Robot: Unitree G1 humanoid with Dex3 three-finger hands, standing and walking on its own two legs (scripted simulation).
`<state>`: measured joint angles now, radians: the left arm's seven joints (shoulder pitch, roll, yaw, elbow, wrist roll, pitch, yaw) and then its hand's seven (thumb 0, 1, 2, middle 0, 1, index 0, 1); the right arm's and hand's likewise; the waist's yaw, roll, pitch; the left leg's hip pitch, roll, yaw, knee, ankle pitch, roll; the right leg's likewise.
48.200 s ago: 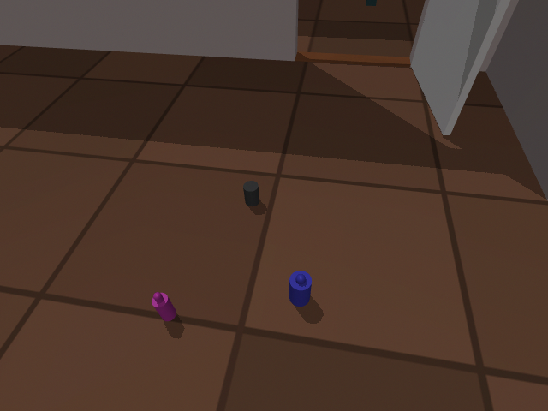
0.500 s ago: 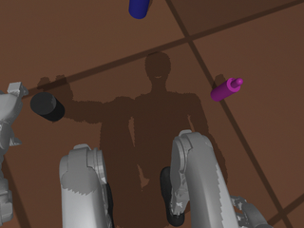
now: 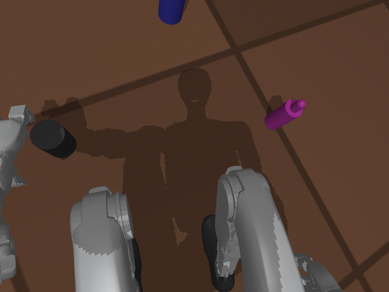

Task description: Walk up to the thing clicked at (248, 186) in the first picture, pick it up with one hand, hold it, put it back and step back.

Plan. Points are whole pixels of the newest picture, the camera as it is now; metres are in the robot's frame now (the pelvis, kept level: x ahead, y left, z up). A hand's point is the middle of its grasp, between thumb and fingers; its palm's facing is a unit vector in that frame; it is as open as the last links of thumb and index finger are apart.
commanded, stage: approach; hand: left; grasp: from above
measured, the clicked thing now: (55, 140) +0.46 +0.29 -0.28
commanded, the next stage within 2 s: close in in 0.58 s
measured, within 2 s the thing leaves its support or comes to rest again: neither
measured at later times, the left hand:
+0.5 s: hand (50, 119) +0.48 +0.27 -0.16, palm faces -0.46 -0.06 -0.88, open 14.0 cm
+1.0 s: hand (40, 144) +0.43 +0.29 -0.19, palm faces -0.45 -0.06 -0.89, open 14.0 cm
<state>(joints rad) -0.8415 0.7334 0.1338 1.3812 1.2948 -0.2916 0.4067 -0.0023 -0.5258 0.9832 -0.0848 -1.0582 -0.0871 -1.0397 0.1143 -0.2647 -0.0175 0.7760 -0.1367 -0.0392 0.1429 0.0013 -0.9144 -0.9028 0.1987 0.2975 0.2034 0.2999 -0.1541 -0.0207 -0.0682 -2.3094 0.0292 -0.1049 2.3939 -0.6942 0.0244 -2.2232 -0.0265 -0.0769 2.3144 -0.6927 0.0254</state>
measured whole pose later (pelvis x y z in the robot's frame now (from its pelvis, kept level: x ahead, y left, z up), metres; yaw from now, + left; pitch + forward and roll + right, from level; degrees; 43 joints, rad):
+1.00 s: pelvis +0.00 +0.00 -0.01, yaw +0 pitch +33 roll -9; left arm -0.98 0.72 0.05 1.54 1.33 -0.24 0.48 0.00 -0.51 0.99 -0.09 -1.06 -0.09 -1.04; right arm 0.07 -0.27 0.05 0.75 -0.16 -0.08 0.14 0.00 -0.90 -0.90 0.20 0.30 0.20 0.30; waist -0.23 -0.04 -0.06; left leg -2.35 0.02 -0.12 2.43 -0.67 0.03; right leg -2.25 -0.03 -0.08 2.34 -0.68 0.03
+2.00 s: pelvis +0.00 +0.00 -0.04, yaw -4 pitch +31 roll -11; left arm -1.01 0.87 0.15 1.72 1.33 -0.21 0.61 0.00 -0.50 1.02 -0.09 -1.03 -0.08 -1.02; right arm 0.09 -0.30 0.15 0.73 -0.25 -0.19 0.25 0.00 -0.90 -0.90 0.20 0.30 0.20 0.30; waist -0.31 -0.07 0.06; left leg -2.38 0.03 -0.19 2.55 -0.72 0.01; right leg -2.28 0.00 -0.14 2.42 -0.69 0.03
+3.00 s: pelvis +0.00 +0.00 -0.04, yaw -5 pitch +29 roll -11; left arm -1.03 0.93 0.15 1.78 1.32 -0.25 0.60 0.00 -0.29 0.88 -0.37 -0.97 -0.29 -0.94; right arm 0.11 -0.32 0.20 0.73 -0.27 -0.21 0.25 0.00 -0.90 -0.90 0.20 0.30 0.20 0.30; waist -0.32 -0.07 0.09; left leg -2.37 0.04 -0.21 2.55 -0.72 0.01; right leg -2.27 0.02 -0.15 2.41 -0.66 0.03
